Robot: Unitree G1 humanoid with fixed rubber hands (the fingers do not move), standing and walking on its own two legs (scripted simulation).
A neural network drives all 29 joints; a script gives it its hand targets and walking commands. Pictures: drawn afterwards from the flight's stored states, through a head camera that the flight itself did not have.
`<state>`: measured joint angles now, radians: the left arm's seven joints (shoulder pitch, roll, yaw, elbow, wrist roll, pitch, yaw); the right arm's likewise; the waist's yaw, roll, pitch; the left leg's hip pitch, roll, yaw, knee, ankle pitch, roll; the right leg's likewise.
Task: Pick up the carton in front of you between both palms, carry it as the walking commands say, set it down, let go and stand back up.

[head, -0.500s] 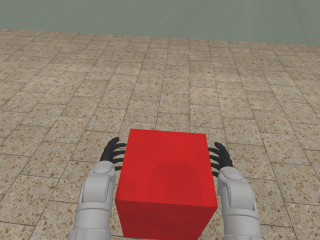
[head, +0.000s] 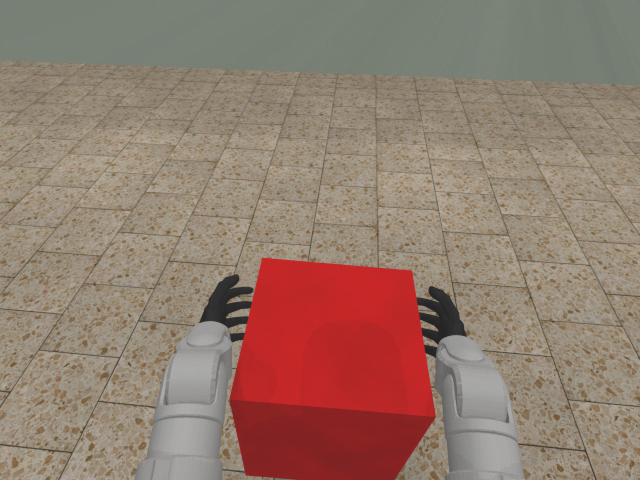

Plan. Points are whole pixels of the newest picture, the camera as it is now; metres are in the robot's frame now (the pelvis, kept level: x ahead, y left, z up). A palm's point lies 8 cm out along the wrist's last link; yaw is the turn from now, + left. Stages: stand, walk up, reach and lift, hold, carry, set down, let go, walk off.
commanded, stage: carry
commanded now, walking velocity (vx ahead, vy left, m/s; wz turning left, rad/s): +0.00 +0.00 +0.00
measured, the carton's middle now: (327, 375) +0.29 +0.00 -0.05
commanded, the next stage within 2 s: hold in 1.42 s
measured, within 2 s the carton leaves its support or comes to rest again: neither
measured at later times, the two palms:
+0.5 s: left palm (208, 333) +0.30 +0.16 +0.04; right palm (440, 339) +0.30 -0.14 +0.03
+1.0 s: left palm (204, 334) +0.29 +0.16 +0.04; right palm (438, 341) +0.29 -0.14 +0.04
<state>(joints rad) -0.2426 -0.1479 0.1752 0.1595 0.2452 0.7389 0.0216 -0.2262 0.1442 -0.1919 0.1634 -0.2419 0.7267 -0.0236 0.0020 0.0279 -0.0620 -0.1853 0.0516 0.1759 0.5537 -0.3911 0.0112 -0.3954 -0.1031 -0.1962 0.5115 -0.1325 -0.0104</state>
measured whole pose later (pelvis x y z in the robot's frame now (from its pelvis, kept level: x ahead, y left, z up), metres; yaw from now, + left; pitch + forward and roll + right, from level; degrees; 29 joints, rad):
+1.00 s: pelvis +0.00 +0.01 +0.00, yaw +0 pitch +1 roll +0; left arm -0.23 -0.14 0.18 0.17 0.24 0.72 0.03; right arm -0.23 0.14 -0.19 0.17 -0.24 0.73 -0.03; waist 0.01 0.02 -0.07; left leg -0.18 0.05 0.18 0.57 -0.40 0.02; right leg -0.39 -0.12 -0.19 0.52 -0.14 0.01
